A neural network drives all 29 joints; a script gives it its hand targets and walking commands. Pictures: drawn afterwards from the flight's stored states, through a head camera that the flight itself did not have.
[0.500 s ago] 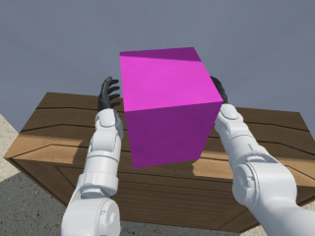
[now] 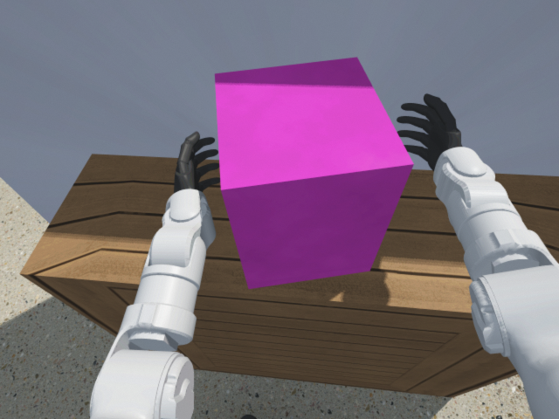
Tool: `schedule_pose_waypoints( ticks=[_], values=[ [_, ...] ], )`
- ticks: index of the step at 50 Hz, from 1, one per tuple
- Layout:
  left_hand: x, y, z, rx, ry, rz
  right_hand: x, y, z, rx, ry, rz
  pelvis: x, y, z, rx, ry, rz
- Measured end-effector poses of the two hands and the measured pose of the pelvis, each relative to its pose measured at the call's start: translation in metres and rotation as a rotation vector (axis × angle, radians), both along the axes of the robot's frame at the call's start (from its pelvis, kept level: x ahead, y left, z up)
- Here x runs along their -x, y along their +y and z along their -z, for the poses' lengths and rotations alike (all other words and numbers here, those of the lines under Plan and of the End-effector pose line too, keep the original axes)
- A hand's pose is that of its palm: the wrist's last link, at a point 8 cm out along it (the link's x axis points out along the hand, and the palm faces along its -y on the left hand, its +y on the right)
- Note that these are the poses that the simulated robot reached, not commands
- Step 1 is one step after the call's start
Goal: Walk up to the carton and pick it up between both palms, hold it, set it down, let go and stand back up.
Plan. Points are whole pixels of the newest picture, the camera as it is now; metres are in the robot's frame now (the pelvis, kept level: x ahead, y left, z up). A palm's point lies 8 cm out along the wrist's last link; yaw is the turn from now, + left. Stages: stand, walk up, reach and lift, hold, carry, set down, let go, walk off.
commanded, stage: set down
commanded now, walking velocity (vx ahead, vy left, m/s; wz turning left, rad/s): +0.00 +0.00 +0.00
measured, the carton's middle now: (299, 181) +0.45 +0.06 +0.08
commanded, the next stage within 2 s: none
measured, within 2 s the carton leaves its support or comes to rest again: neither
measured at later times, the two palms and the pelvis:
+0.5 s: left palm (158, 147) +0.38 +0.22 +0.19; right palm (471, 102) +0.49 -0.14 +0.21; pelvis +0.00 -0.01 +0.00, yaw +2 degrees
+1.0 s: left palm (137, 132) +0.36 +0.22 +0.23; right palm (507, 90) +0.47 -0.17 +0.24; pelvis -0.01 +0.00 +0.01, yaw +2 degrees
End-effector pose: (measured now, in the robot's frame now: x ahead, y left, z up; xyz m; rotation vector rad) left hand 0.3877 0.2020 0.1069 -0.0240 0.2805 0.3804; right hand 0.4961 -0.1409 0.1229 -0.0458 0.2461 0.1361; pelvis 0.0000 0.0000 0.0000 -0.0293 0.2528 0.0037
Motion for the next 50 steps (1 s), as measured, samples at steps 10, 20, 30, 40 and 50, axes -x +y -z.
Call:
schedule_pose_waypoints(
  ticks=[10, 20, 30, 40, 50],
  values=[
    [0.001, 0.006, -0.037, -0.001, -0.039, 0.014, 0.003, -0.013, -0.026, -0.001, -0.028, -0.030, -0.005, -0.004, -0.002, -0.008, -0.026, -0.009],
    [0.005, 0.009, -0.071, 0.009, -0.031, 0.020, 0.003, -0.006, -0.065, -0.003, -0.054, -0.065, -0.005, -0.006, -0.004, -0.013, -0.069, -0.024],
    [0.012, 0.019, -0.099, 0.002, -0.041, 0.016, 0.006, -0.005, -0.097, 0.000, -0.052, -0.058, -0.001, -0.004, -0.005, -0.012, -0.094, -0.035],
    [0.018, 0.022, -0.129, -0.027, -0.054, 0.027, 0.014, -0.013, -0.123, -0.013, -0.048, -0.039, 0.005, 0.000, -0.004, -0.010, -0.115, -0.036],
    [0.026, 0.018, -0.124, -0.024, -0.028, 0.034, 0.026, -0.025, -0.116, -0.009, -0.022, -0.029, 0.008, 0.002, -0.006, -0.016, -0.159, -0.035]
  ],
)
